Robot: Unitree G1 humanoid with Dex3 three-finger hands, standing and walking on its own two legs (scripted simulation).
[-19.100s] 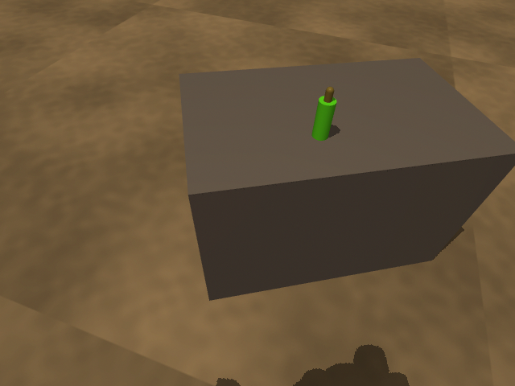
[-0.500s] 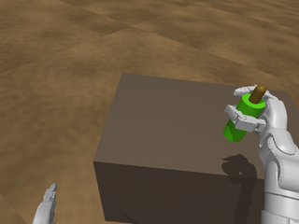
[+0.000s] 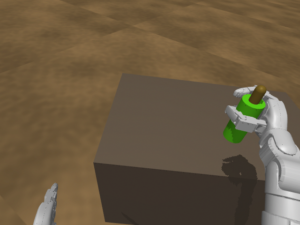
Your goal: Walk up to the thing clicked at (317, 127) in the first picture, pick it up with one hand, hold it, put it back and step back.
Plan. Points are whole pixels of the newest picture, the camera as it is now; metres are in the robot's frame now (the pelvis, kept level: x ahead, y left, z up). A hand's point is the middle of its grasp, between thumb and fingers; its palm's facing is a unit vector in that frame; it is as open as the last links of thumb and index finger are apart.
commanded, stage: hold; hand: right
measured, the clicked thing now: (245, 114) +0.34 -0.20 +0.20
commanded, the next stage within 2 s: crouch in 1.14 s
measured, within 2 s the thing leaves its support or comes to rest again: neither
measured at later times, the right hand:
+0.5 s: hand (242, 114) +0.33 -0.19 +0.20, palm faces +0.17 +0.99 -0.01, open 6.7 cm
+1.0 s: hand (241, 110) +0.34 -0.18 +0.21, palm faces +0.15 +0.99 -0.01, open 6.7 cm
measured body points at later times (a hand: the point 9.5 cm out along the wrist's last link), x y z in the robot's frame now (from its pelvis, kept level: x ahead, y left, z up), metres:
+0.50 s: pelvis +0.00 +0.00 +0.00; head -0.04 +0.02 +0.45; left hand +0.16 +0.26 -0.07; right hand +0.32 -0.24 +0.21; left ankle -0.01 +0.13 -0.74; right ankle +0.01 -0.13 -0.74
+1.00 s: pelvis -0.01 +0.00 +0.00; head -0.05 +0.02 +0.45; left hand +0.15 +0.26 -0.07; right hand +0.32 -0.23 +0.21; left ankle -0.01 +0.13 -0.74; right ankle +0.01 -0.13 -0.74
